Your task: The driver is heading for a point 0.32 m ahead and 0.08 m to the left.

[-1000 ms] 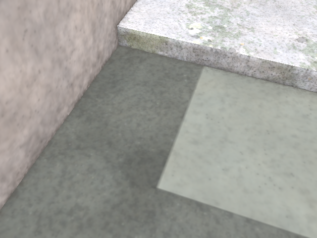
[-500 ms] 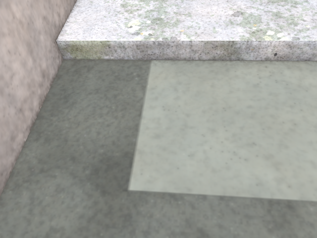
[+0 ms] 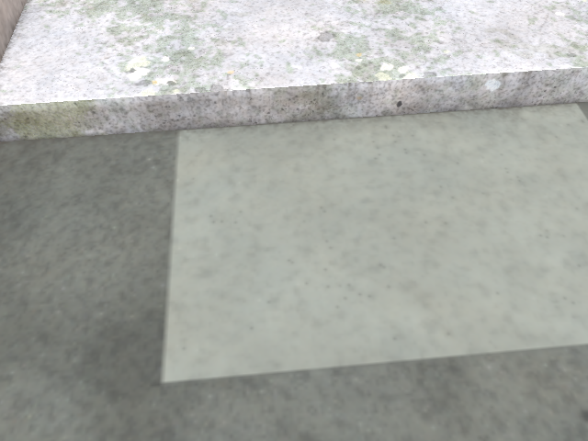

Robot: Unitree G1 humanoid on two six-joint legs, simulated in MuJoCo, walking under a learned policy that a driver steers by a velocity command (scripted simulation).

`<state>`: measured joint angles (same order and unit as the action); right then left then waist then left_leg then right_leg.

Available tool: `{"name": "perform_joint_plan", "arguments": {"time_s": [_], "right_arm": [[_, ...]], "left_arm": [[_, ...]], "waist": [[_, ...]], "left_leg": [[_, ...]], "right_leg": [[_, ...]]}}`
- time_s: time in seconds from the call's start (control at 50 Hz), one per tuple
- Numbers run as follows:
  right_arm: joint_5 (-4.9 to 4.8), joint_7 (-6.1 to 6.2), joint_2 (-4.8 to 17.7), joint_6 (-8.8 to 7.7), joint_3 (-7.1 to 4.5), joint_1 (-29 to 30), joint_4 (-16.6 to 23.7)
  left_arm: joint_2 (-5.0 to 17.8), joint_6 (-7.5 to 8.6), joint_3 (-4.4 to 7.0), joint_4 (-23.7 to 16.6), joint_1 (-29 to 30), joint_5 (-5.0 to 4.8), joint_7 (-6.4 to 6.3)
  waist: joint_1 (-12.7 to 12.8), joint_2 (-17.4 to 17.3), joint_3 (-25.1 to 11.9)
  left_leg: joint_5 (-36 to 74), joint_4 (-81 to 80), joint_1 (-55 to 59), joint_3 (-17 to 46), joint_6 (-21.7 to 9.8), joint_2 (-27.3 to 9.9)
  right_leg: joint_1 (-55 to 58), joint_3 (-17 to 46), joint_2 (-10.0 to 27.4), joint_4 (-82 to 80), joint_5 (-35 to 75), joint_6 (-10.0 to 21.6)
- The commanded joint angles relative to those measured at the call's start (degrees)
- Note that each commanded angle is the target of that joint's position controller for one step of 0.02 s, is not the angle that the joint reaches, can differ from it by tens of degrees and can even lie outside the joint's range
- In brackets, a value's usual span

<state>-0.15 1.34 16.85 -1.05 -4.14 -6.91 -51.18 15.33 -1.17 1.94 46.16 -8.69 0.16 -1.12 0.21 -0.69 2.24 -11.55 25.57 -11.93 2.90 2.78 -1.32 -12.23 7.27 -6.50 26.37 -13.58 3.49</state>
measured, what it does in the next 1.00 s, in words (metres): stands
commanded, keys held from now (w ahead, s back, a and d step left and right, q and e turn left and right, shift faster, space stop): no key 1.00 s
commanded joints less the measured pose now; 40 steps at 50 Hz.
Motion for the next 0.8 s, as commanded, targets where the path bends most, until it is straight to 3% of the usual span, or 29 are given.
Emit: {"name": "perform_joint_plan", "arguments": {"time_s": [0.02, 0.04, 0.06, 0.14, 0.3, 0.8], "right_arm": [[0.95, -0.26, 11.2, -0.81, -1.73, -0.4, 1.6], [0.81, -0.54, 7.9, -0.67, -0.89, 1.6, 1.9], [0.80, -0.81, 6.2, -0.76, -0.37, 2.6, 1.9], [0.66, -0.80, 6.8, -1.69, 0.16, 1.4, 0.0], [0.42, -0.21, 6.3, -0.93, 1.16, 0.8, -2.7], [0.46, -0.01, 5.3, -0.54, 2.84, -2.6, -8.0]], "left_arm": [[6.6, 1.33, 1.65, -1.4, -5.2, 0.89, 0.25], [6.2, 1.27, 1.35, -0.8, -4.3, 1.06, 0.22], [7.1, 1.08, 1.57, -0.8, -2.0, 0.96, 0.12], [7.5, 0.02, 1.85, -0.3, -0.3, 0.53, -0.24], [6.8, 0.58, 1.77, 3.4, -1.1, 0.32, -0.34], [5.8, 1.10, 0.77, 11.3, -3.0, 0.10, -1.09]], "waist": [[3.7, -7.0, -7.1], [2.7, -7.5, -7.4], [1.9, -6.4, -6.2], [0.5, -3.7, -4.3], [-0.4, 0.6, -2.6], [-0.5, 0.5, -0.8]], "left_leg": [[28.9, -2.5, 10.4, 7.3, -7.0, -9.2], [21.0, -4.0, 7.1, 8.3, -9.6, -10.0], [14.1, -5.0, 5.4, 7.8, -9.0, -8.4], [9.4, -4.2, 3.3, 4.3, -5.3, -4.4], [7.1, -3.1, 3.7, 2.8, -4.9, -2.2], [2.3, -4.3, 1.4, 2.1, -4.9, -0.2]], "right_leg": [[-2.0, 4.4, 5.6, -0.1, 4.5, 0.4], [0.1, 2.5, 4.9, -1.0, 0.3, -1.4], [0.9, 2.3, 5.1, -1.3, 1.6, -2.1], [2.6, 3.4, 6.1, -2.1, 10.2, -1.2], [2.2, 3.6, 6.2, -3.3, 11.4, -1.7], [2.3, 1.7, 6.1, -4.0, 8.6, -2.6]]}}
